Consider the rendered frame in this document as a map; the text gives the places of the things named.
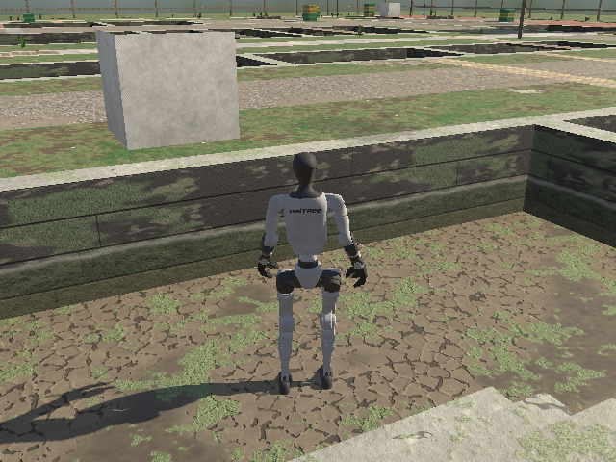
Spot left robot shin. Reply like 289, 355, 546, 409
278, 317, 293, 381

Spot left robot forearm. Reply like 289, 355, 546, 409
259, 233, 274, 265

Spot robot left hand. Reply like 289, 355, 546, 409
257, 260, 279, 278

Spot right robot shin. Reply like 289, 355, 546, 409
321, 314, 336, 376

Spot robot shin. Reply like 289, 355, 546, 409
278, 317, 293, 381
321, 314, 336, 376

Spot right robot upper arm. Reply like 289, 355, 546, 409
325, 193, 353, 246

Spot left robot upper arm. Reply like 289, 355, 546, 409
264, 194, 286, 247

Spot robot right hand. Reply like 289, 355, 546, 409
346, 264, 368, 288

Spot right robot forearm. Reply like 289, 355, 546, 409
344, 231, 364, 270

